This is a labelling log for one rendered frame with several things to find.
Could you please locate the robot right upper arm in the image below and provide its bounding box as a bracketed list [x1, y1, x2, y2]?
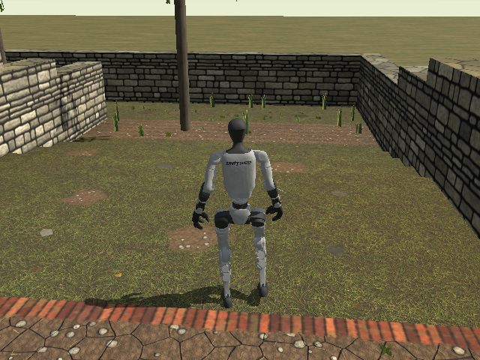
[253, 150, 275, 191]

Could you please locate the robot left hand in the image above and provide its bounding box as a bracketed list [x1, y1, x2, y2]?
[192, 211, 209, 230]

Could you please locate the robot left forearm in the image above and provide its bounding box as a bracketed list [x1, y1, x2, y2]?
[194, 182, 210, 214]

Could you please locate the robot left thigh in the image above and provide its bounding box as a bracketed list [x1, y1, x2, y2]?
[214, 209, 232, 263]

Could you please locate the robot left upper arm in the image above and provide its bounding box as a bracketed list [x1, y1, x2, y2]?
[202, 151, 223, 194]

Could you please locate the robot right hand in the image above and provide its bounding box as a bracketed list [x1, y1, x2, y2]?
[266, 205, 284, 221]

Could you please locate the robot right forearm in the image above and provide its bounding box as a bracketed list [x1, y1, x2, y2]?
[267, 179, 281, 208]

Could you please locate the humanoid robot torso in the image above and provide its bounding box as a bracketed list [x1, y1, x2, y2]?
[221, 147, 256, 225]

